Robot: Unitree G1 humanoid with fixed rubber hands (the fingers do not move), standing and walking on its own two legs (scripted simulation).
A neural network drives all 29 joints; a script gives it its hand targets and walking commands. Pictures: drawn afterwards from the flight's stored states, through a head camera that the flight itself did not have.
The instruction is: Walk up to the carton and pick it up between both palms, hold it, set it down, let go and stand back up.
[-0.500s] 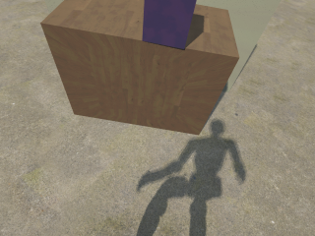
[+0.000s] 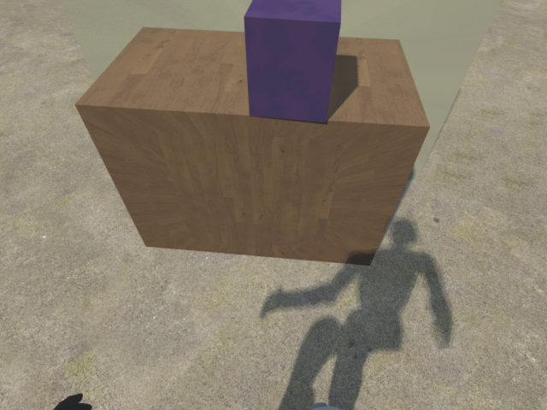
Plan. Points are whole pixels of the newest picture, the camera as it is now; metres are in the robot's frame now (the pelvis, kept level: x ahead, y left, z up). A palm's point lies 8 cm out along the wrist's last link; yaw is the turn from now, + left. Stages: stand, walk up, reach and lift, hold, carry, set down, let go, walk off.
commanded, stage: walk up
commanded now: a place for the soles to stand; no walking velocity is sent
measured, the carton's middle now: (293, 56) +0.95 -0.05 +0.07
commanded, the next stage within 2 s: none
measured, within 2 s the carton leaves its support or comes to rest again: neither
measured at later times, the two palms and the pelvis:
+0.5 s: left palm (104, 385) +0.20 +0.25 -0.06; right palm out of the picture +0.10 -0.38 -0.10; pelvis +0.10 -0.07 +0.01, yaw -6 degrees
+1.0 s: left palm (78, 315) +0.33 +0.35 -0.11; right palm (453, 319) +0.29 -0.28 -0.05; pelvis +0.25 +0.04 +0.01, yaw -8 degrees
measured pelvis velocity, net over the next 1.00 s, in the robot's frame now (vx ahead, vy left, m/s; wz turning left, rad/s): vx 0.25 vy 0.04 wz -0.13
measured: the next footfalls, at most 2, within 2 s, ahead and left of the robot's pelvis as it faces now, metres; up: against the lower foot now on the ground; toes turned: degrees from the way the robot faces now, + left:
right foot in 0.12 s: +0.17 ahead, -0.12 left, +0.00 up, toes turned +0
left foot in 0.82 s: +0.35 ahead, +0.10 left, +0.00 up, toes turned -6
